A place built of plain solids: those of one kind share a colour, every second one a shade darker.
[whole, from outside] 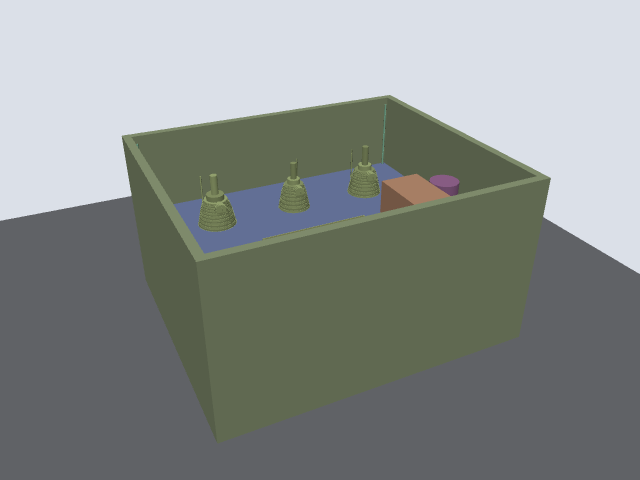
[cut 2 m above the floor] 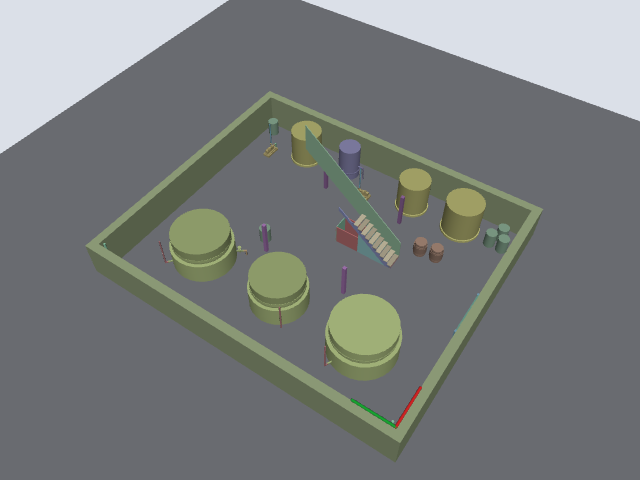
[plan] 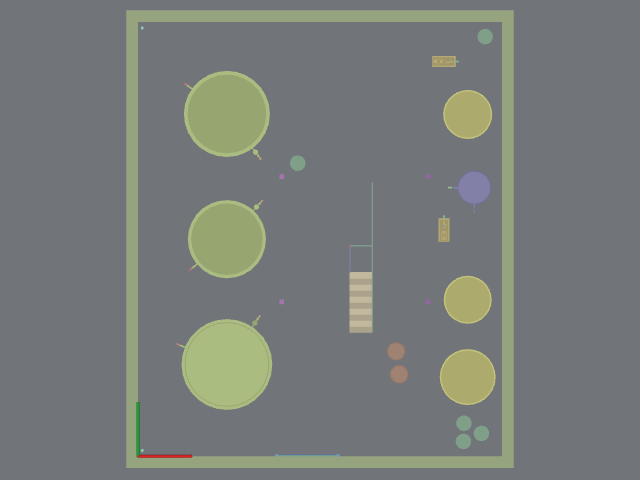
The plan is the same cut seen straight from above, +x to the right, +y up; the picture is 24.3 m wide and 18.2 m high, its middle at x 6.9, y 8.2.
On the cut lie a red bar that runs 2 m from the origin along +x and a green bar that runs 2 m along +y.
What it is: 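The still house of a malt distillery; one whitewashed hall 13.8 x 16.5 m, 9.6 m high, 3 copper pot stills in a row, an operating floor 5.07 m up, one steep steel stair free in the room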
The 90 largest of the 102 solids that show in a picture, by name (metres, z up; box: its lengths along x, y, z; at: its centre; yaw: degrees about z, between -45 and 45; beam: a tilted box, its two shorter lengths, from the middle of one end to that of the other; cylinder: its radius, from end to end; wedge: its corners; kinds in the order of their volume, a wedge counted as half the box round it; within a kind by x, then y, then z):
{
 "wall_1": {"box": [0.45, 17.36, 9.66], "at": [-0.23, 8.23, 4.78]},
 "wall_2": {"box": [14.7, 0.45, 9.66], "at": [6.9, -0.23, 4.78]},
 "wall_3": {"box": [14.7, 0.45, 9.66], "at": [6.9, 16.68, 4.78]},
 "wall_4": {"box": [0.45, 17.36, 9.66], "at": [14.03, 8.23, 4.78]},
 "still_1": {"cylinder": 1.72, "from": [3.37, 3.48, -0.05], "to": [3.37, 3.48, 1.19]},
 "still_2": {"cylinder": 1.58, "from": [3.37, 3.48, 1.33], "to": [3.37, 3.48, 1.46]},
 "still_3": {"cylinder": 1.61, "from": [3.37, 3.48, 1.46], "to": [3.37, 3.48, 1.5]},
 "still_4": {"cylinder": 1.57, "from": [3.37, 3.48, 1.5], "to": [3.37, 3.48, 3.72]},
 "still_5": {"cylinder": 1.06, "from": [3.37, 3.48, 5.07], "to": [3.37, 3.48, 5.17]},
 "still_6": {"cylinder": 1.04, "from": [3.37, 3.48, 5.17], "to": [3.37, 3.48, 5.28]},
 "still_7": {"cylinder": 1.01, "from": [3.37, 3.48, 5.28], "to": [3.37, 3.48, 5.39]},
 "still_8": {"cylinder": 0.99, "from": [3.37, 3.48, 5.39], "to": [3.37, 3.48, 5.5]},
 "still_9": {"cylinder": 0.97, "from": [3.37, 3.48, 5.5], "to": [3.37, 3.48, 5.6]},
 "still_10": {"cylinder": 0.94, "from": [3.37, 3.48, 5.6], "to": [3.37, 3.48, 5.7]},
 "still_11": {"cylinder": 0.92, "from": [3.37, 3.48, 5.7], "to": [3.37, 3.48, 5.8]},
 "still_12": {"cylinder": 0.9, "from": [3.37, 3.48, 5.8], "to": [3.37, 3.48, 5.89]},
 "still_13": {"cylinder": 0.87, "from": [3.37, 3.48, 5.89], "to": [3.37, 3.48, 5.98]},
 "still_14": {"cylinder": 0.85, "from": [3.37, 3.48, 5.98], "to": [3.37, 3.48, 6.07]},
 "still_15": {"cylinder": 0.66, "from": [3.37, 3.48, 6.52], "to": [3.37, 3.48, 6.57]},
 "still_16": {"cylinder": 0.5, "from": [3.37, 3.48, 6.57], "to": [3.37, 3.48, 6.87]},
 "still_17": {"cylinder": 0.2, "from": [3.37, 3.48, 6.87], "to": [3.37, 3.48, 7.99]},
 "still_18": {"cylinder": 1.48, "from": [3.37, 8.23, -0.05], "to": [3.37, 8.23, 1.16]},
 "still_19": {"cylinder": 1.37, "from": [3.37, 8.23, 1.32], "to": [3.37, 8.23, 1.5]},
 "still_20": {"cylinder": 1.36, "from": [3.37, 8.23, 1.5], "to": [3.37, 8.23, 3.72]},
 "still_21": {"cylinder": 0.91, "from": [3.37, 8.23, 5.07], "to": [3.37, 8.23, 5.19]},
 "still_22": {"cylinder": 0.89, "from": [3.37, 8.23, 5.19], "to": [3.37, 8.23, 5.32]},
 "still_23": {"cylinder": 0.86, "from": [3.37, 8.23, 5.32], "to": [3.37, 8.23, 5.45]},
 "still_24": {"cylinder": 0.84, "from": [3.37, 8.23, 5.45], "to": [3.37, 8.23, 5.57]},
 "still_25": {"cylinder": 0.82, "from": [3.37, 8.23, 5.57], "to": [3.37, 8.23, 5.69]},
 "still_26": {"cylinder": 0.79, "from": [3.37, 8.23, 5.69], "to": [3.37, 8.23, 5.81]},
 "still_27": {"cylinder": 0.77, "from": [3.37, 8.23, 5.81], "to": [3.37, 8.23, 5.92]},
 "still_28": {"cylinder": 0.75, "from": [3.37, 8.23, 5.92], "to": [3.37, 8.23, 6.03]},
 "still_29": {"cylinder": 0.55, "from": [3.37, 8.23, 6.53], "to": [3.37, 8.23, 6.57]},
 "still_30": {"cylinder": 0.37, "from": [3.37, 8.23, 6.57], "to": [3.37, 8.23, 6.87]},
 "still_31": {"cylinder": 0.17, "from": [3.37, 8.23, 6.87], "to": [3.37, 8.23, 7.84]},
 "still_32": {"cylinder": 1.63, "from": [3.37, 12.98, -0.05], "to": [3.37, 12.98, 1.18]},
 "still_33": {"cylinder": 1.45, "from": [3.37, 12.98, 1.18], "to": [3.37, 12.98, 1.32]},
 "still_34": {"cylinder": 1.5, "from": [3.37, 12.98, 1.32], "to": [3.37, 12.98, 1.5]},
 "still_35": {"cylinder": 1.49, "from": [3.37, 12.98, 1.5], "to": [3.37, 12.98, 3.72]},
 "still_36": {"cylinder": 1.01, "from": [3.37, 12.98, 5.07], "to": [3.37, 12.98, 5.18]},
 "still_37": {"cylinder": 0.98, "from": [3.37, 12.98, 5.18], "to": [3.37, 12.98, 5.29]},
 "still_38": {"cylinder": 0.96, "from": [3.37, 12.98, 5.29], "to": [3.37, 12.98, 5.41]},
 "still_39": {"cylinder": 0.93, "from": [3.37, 12.98, 5.41], "to": [3.37, 12.98, 5.52]},
 "still_40": {"cylinder": 0.91, "from": [3.37, 12.98, 5.52], "to": [3.37, 12.98, 5.63]},
 "still_41": {"cylinder": 0.89, "from": [3.37, 12.98, 5.63], "to": [3.37, 12.98, 5.74]},
 "still_42": {"cylinder": 0.86, "from": [3.37, 12.98, 5.74], "to": [3.37, 12.98, 5.84]},
 "still_43": {"cylinder": 0.84, "from": [3.37, 12.98, 5.84], "to": [3.37, 12.98, 5.94]},
 "still_44": {"cylinder": 0.61, "from": [3.37, 12.98, 6.53], "to": [3.37, 12.98, 6.57]},
 "still_45": {"cylinder": 0.41, "from": [3.37, 12.98, 6.57], "to": [3.37, 12.98, 6.87]},
 "still_46": {"cylinder": 0.19, "from": [3.37, 12.98, 6.87], "to": [3.37, 12.98, 8.03]},
 "still_47": {"box": [0.57, 0.54, 0.33], "at": [3.95, 8.23, 6.32]},
 "still_48": {"box": [0.64, 0.54, 0.33], "at": [3.99, 12.98, 6.32]},
 "still_49": {"box": [0.68, 0.54, 0.33], "at": [4.01, 3.48, 6.32]},
 "upper_floor_1": {"box": [7.91, 16.48, 0.3], "at": [3.94, 8.23, 4.92]},
 "sample_room_1": {"box": [4.5, 2.3, 2.4], "at": [9.21, 13.17, 6.22]},
 "receiver_1": {"cylinder": 1.06, "from": [12.5, 3.0, -0.05], "to": [12.5, 3.0, 0.14]},
 "receiver_2": {"cylinder": 1.0, "from": [12.5, 3.0, 0.14], "to": [12.5, 3.0, 2.27]},
 "receiver_3": {"cylinder": 0.91, "from": [12.5, 5.93, -0.05], "to": [12.5, 5.93, 0.14]},
 "receiver_4": {"cylinder": 0.85, "from": [12.5, 5.93, 0.14], "to": [12.5, 5.93, 2.12]},
 "receiver_5": {"cylinder": 0.93, "from": [12.5, 12.96, -0.05], "to": [12.5, 12.96, 0.14]},
 "receiver_6": {"cylinder": 0.87, "from": [12.5, 12.96, 0.14], "to": [12.5, 12.96, 2.46]},
 "charger_1": {"cylinder": 0.82, "from": [8.33, 15.26, 5.21], "to": [8.33, 15.26, 7.35]},
 "condenser_1": {"cylinder": 0.59, "from": [12.75, 10.19, -0.05], "to": [12.75, 10.19, 0.45]},
 "condenser_2": {"cylinder": 0.65, "from": [12.75, 10.19, 0.45], "to": [12.75, 10.19, 0.5]},
 "condenser_3": {"cylinder": 0.6, "from": [12.75, 10.19, 0.5], "to": [12.75, 10.19, 3.47]},
 "piece_1": {"cylinder": 0.29, "from": [6.06, 11.11, -0.05], "to": [6.06, 11.11, 0.88]},
 "piece_2": {"cylinder": 0.29, "from": [12.34, 0.56, -0.05], "to": [12.34, 0.56, 0.88]},
 "piece_3": {"cylinder": 0.29, "from": [12.36, 1.25, -0.05], "to": [12.36, 1.25, 0.88]},
 "piece_4": {"cylinder": 0.29, "from": [13.02, 0.87, -0.05], "to": [13.02, 0.87, 0.88]},
 "piece_5": {"cylinder": 0.29, "from": [13.16, 15.91, -0.05], "to": [13.16, 15.91, 0.88]},
 "stair_rail_1": {"wedge": [[8.86, 4.68, -0.3], [8.86, 4.68, 1.17], [8.86, 10.4, 4.59], [8.86, 10.4, 6.06], [8.9, 4.68, -0.3], [8.9, 4.68, 1.17], [8.9, 10.4, 4.59], [8.9, 10.4, 6.06]]},
 "column_1": {"box": [0.18, 0.18, 4.46], "at": [5.45, 5.86, 2.18]},
 "column_2": {"box": [0.18, 0.18, 4.46], "at": [5.45, 10.61, 2.18]},
 "column_3": {"box": [0.18, 0.18, 4.46], "at": [11.0, 5.86, 2.18]},
 "column_4": {"box": [0.18, 0.18, 4.46], "at": [11.0, 10.61, 2.18]},
 "loading_door_leaves_1": {"box": [2.2, 0.07, 2.75], "at": [6.42, 0.01, 1.32]},
 "foot_1": {"cylinder": 0.35, "from": [9.79, 3.98, 0.24], "to": [9.79, 3.98, 0.64]},
 "foot_2": {"cylinder": 0.31, "from": [9.79, 3.98, 0.82], "to": [9.79, 3.98, 0.88]},
 "foot_3": {"cylinder": 0.35, "from": [9.9, 3.11, 0.24], "to": [9.9, 3.11, 0.64]},
 "foot_4": {"cylinder": 0.31, "from": [9.9, 3.11, 0.82], "to": [9.9, 3.11, 0.88]},
 "well_rail_1": {"box": [0.04, 5.94, 1.05], "at": [7.87, 7.48, 5.54]},
 "stair_beam_1": {"wedge": [[8.02, 4.73, -0.03], [8.02, 5.0, -0.03], [8.02, 7.87, 2.43], [8.02, 7.87, 2.66], [8.06, 4.73, -0.03], [8.06, 5.0, -0.03], [8.06, 7.87, 2.43], [8.06, 7.87, 2.66]]},
 "pump_1": {"box": [0.8, 0.33, 0.045], "at": [11.58, 14.97, 0.15]},
 "pump_2": {"box": [0.42, 0.9, 0.19], "at": [11.6, 8.58, 0.05]},
 "pump_3": {"box": [0.9, 0.42, 0.18], "at": [11.6, 14.97, 0.04]},
 "stair_fence_1": {"box": [0.04, 1.33, 1.15], "at": [8.04, 7.34, 0.53]},
 "stair_fence_2": {"box": [0.04, 1.33, 1.15], "at": [8.88, 7.34, 0.53]},
 "riser_1": {"cylinder": 0.06, "from": [0.16, 16.24, -0.05], "to": [0.16, 16.24, 9.21]},
 "stair_guard_infill_1": {"wedge": [[8.02, 5.0, -0.03], [8.02, 6.67, -0.03], [8.02, 6.67, 1.4], [8.06, 5.0, -0.03], [8.06, 6.67, -0.03], [8.06, 6.67, 1.4]]},
 "stair_fence_cross_1": {"box": [0.89, 0.04, 1.15], "at": [8.46, 7.98, 0.53]}
}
